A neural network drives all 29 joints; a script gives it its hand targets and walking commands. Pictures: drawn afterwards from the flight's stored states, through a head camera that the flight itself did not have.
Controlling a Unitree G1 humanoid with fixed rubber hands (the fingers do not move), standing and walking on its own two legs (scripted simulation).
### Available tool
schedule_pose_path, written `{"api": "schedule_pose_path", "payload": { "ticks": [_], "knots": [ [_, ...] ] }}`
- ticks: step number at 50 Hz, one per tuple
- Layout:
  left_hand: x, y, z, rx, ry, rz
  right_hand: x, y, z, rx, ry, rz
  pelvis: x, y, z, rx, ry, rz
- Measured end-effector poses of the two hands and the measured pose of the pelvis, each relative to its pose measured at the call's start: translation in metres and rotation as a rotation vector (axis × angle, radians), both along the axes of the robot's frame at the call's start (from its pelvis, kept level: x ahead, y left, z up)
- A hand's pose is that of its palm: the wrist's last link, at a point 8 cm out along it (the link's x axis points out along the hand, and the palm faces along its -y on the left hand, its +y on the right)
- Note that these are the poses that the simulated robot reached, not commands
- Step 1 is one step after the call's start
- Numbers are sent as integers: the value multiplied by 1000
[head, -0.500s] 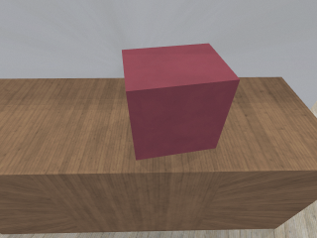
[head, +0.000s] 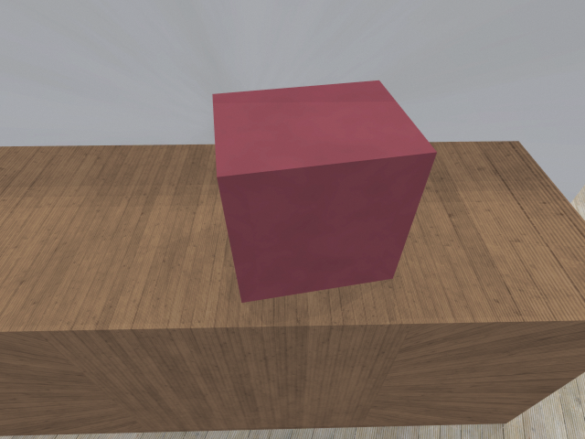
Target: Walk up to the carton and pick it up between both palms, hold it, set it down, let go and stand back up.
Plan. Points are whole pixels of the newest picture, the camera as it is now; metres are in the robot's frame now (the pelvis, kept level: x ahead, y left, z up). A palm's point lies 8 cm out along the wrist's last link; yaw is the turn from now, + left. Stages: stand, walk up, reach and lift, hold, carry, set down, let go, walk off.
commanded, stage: stand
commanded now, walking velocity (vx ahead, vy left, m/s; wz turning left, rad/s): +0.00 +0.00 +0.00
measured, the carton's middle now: (309, 193) +0.53 +0.00 +0.05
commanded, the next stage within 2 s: none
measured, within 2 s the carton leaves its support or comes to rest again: neither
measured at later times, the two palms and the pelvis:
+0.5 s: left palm out of the picture +0.03 +0.26 -0.12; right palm out of the picture +0.03 -0.25 -0.12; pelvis +0.00 +0.00 +0.00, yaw +0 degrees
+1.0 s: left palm out of the picture +0.03 +0.25 -0.13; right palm out of the picture +0.03 -0.25 -0.12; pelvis +0.01 +0.00 +0.00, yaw +0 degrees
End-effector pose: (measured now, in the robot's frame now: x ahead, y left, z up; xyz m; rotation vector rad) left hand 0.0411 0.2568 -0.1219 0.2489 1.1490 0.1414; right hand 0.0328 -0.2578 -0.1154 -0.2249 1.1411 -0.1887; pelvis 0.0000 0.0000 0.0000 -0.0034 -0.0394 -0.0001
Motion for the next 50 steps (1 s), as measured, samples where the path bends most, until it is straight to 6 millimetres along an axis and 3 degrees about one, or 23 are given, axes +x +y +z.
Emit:
{"api": "schedule_pose_path", "payload": {
  "ticks": [50],
  "knots": [
    [-15, -2, -6, -8, 102, 48, -3, 9, -7, 13, 88, -15, 10, 1, 3, -2, 5, 5]
  ]
}}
